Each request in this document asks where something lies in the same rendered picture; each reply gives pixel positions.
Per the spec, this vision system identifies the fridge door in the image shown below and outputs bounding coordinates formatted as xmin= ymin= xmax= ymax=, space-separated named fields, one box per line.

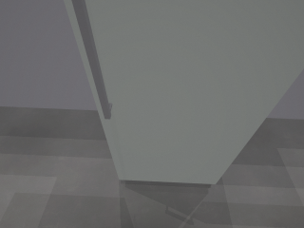
xmin=64 ymin=0 xmax=304 ymax=184

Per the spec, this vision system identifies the handle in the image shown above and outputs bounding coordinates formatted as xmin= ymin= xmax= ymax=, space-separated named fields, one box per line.
xmin=71 ymin=0 xmax=113 ymax=120

